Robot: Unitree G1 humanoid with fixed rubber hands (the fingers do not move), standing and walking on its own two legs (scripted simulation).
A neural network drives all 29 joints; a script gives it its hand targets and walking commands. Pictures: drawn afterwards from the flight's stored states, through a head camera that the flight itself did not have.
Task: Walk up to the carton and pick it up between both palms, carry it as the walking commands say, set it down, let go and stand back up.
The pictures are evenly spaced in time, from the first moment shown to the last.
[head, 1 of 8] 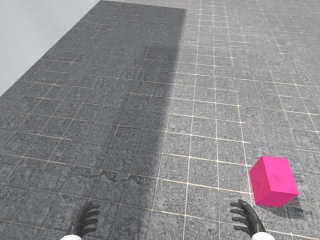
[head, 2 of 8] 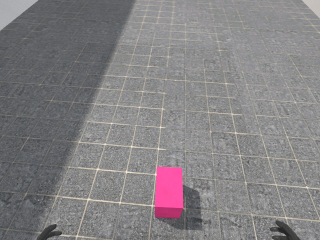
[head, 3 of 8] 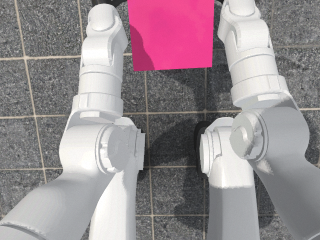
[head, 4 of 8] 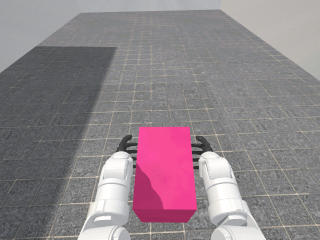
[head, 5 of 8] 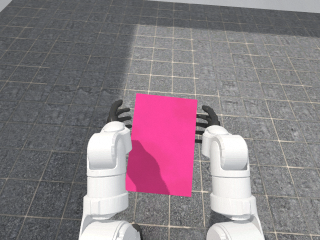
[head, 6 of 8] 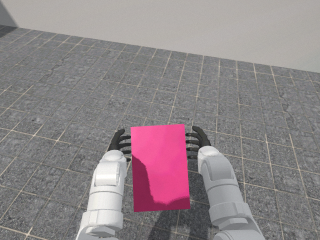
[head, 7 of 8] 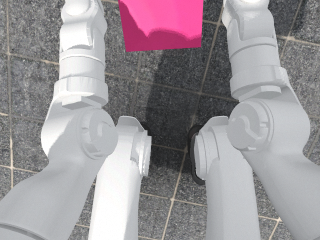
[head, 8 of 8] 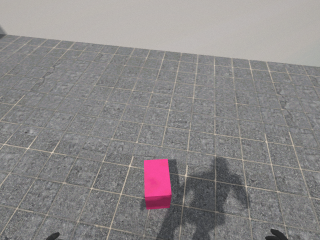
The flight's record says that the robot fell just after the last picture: no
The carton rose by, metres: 0.67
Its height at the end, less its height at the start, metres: +0.00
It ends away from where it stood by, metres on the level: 3.35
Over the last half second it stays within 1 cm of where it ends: yes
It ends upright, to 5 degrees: yes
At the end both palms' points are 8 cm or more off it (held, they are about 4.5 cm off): yes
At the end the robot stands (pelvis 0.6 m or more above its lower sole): yes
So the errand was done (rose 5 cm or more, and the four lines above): yes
